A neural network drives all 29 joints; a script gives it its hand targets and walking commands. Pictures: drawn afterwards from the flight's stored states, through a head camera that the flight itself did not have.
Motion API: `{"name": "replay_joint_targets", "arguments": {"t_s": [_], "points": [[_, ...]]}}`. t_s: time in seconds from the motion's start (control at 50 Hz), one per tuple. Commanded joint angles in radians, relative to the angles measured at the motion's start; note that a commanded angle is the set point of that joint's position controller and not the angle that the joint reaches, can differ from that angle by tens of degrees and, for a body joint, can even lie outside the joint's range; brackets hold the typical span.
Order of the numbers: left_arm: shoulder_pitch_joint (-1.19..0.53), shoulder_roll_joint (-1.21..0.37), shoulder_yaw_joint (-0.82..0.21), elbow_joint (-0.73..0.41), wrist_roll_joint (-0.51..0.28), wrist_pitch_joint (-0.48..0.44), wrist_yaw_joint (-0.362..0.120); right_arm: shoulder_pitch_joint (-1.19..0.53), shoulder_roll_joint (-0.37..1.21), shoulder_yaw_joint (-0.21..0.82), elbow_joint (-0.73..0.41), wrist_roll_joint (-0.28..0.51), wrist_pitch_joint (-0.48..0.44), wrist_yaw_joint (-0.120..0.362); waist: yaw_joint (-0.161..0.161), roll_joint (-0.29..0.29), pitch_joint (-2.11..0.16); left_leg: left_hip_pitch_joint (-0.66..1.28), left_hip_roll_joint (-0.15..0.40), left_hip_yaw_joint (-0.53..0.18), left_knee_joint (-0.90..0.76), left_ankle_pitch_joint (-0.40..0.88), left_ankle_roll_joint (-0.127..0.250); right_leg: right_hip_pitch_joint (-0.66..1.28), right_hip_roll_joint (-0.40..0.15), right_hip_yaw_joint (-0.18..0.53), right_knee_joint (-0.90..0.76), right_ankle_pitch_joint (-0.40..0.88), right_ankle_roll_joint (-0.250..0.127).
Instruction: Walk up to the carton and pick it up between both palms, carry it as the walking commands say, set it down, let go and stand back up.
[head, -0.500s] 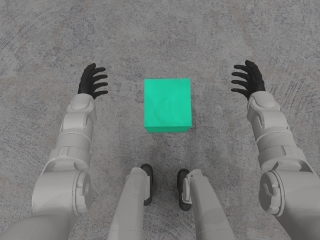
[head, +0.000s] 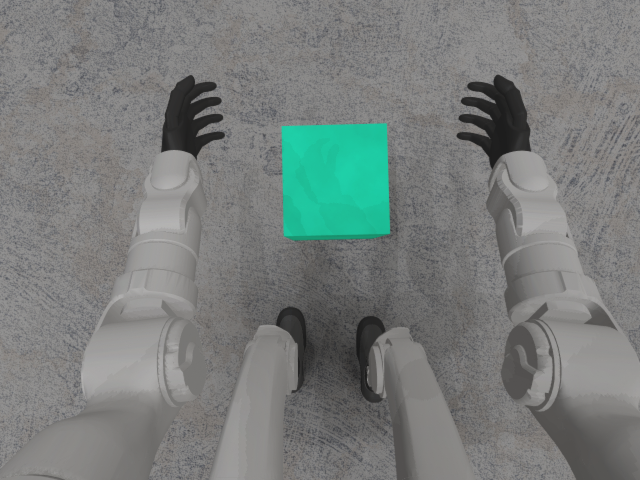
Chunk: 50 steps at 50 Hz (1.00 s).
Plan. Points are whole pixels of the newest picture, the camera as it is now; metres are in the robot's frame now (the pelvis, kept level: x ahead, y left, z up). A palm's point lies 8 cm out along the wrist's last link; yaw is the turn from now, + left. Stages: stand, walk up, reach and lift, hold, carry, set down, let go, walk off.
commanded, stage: reach and lift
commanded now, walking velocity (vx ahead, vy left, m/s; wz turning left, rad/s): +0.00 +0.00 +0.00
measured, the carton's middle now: (333, 190) +0.49 +0.00 -0.52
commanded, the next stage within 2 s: none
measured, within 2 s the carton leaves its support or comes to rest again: neither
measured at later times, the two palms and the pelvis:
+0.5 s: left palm (219, 171) +0.48 +0.19 -0.28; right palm (455, 172) +0.48 -0.19 -0.28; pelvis -0.04 -0.01 -0.15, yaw +0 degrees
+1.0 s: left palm (242, 192) +0.47 +0.18 -0.43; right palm (425, 192) +0.47 -0.18 -0.43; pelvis -0.06 +0.00 -0.26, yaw +0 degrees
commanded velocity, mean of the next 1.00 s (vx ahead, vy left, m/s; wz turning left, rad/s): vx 0.00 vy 0.00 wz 0.00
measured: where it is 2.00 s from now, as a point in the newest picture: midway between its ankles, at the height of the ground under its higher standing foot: (331, 369)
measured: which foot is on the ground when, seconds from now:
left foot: down 0.00-1.00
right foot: down 0.00-1.00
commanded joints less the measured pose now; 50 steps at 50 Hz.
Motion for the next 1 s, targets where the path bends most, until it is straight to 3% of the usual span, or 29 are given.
{"name": "replay_joint_targets", "arguments": {"t_s": [0.0,0.12,0.3,0.52,0.98], "points": [[-0.218,0.096,-0.010,-0.072,-0.015,-0.019,0.004,-0.208,-0.098,0.004,-0.069,0.011,-0.015,-0.009,-0.005,0.007,-0.851,0.546,-0.048,-0.069,0.081,0.378,-0.049,0.269,0.043,0.037,0.023,0.336,0.053],[-0.289,0.146,-0.052,-0.037,-0.069,-0.008,0.025,-0.281,-0.139,0.040,-0.052,0.063,-0.001,-0.037,-0.008,0.008,-0.898,0.436,-0.058,-0.057,0.233,0.269,-0.055,0.169,0.046,0.024,0.169,0.225,0.053],[-0.404,0.216,-0.112,-0.044,-0.147,0.011,0.054,-0.389,-0.183,0.117,-0.074,0.152,0.032,-0.090,-0.008,0.008,-1.043,0.304,-0.057,-0.025,0.431,0.204,-0.052,0.128,0.045,0.022,0.353,0.185,0.049],[-0.492,0.251,-0.138,0.048,-0.198,0.007,0.069,-0.485,-0.206,0.159,0.009,0.191,0.037,-0.112,0.002,0.016,-0.941,0.123,-0.038,-0.024,0.588,0.100,-0.050,-0.036,0.038,0.025,0.514,0.081,0.035],[-0.643,0.309,-0.234,0.168,-0.309,-0.059,0.085,-0.645,-0.251,0.243,0.121,0.276,-0.024,-0.120,0.000,0.006,-0.821,0.016,-0.010,-0.054,0.901,0.121,-0.033,-0.148,0.003,0.050,0.833,0.079,0.028]]}}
